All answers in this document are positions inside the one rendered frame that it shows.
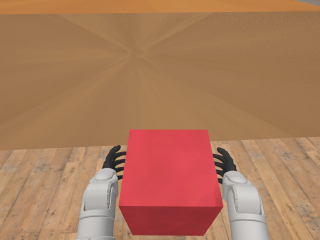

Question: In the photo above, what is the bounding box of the left robot forearm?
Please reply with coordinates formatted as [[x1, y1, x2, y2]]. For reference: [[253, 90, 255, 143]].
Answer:
[[75, 168, 119, 240]]

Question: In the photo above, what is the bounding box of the robot left hand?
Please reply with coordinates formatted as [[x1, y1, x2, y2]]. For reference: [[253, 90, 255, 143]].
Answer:
[[102, 145, 127, 180]]

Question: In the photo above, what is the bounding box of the robot right hand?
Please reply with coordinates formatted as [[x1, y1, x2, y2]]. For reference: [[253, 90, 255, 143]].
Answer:
[[212, 147, 237, 184]]

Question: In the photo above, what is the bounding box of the right robot forearm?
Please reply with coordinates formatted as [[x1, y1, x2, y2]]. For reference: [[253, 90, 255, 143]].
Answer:
[[222, 170, 270, 240]]

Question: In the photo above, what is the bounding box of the carton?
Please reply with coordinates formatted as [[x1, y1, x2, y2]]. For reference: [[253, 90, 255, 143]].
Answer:
[[118, 129, 224, 236]]

